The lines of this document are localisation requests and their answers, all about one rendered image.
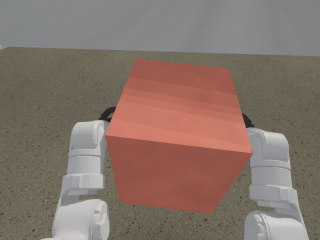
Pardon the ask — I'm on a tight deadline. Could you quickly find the right robot hand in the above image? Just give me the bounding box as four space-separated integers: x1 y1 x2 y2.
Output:
242 113 255 128

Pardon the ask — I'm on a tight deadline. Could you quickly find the left robot forearm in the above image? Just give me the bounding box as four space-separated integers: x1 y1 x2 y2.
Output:
52 120 110 238

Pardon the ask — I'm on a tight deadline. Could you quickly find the carton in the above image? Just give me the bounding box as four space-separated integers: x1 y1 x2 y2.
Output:
105 58 253 215

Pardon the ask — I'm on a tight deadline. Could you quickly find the robot left upper arm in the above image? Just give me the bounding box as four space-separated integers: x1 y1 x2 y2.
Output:
40 199 110 240

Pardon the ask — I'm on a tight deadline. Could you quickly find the left robot hand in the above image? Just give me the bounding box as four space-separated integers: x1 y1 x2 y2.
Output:
98 107 116 123

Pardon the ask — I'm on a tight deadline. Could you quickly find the robot right upper arm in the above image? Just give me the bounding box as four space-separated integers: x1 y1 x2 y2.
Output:
244 210 308 240

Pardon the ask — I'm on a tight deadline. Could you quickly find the right robot forearm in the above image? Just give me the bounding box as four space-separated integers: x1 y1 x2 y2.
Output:
246 127 309 240

